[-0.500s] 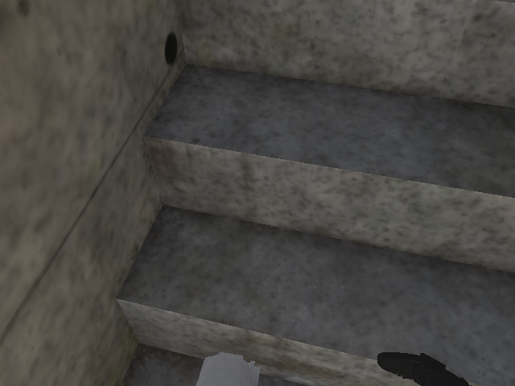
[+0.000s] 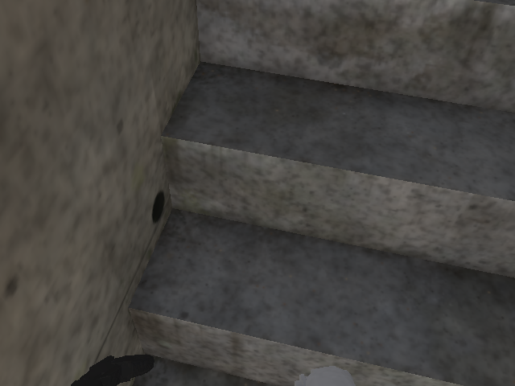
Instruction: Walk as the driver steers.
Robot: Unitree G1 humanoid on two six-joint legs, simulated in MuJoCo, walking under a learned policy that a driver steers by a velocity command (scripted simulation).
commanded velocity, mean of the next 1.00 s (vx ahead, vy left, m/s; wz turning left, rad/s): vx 0.12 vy -0.01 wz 0.00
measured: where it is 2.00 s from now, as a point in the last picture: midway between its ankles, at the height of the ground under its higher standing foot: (356, 147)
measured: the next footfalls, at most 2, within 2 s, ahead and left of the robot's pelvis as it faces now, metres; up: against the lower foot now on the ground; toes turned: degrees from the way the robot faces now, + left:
right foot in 0.22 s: +0.24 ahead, -0.17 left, +0.20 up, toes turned -4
left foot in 0.84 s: +0.26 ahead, +0.00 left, +0.21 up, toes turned +5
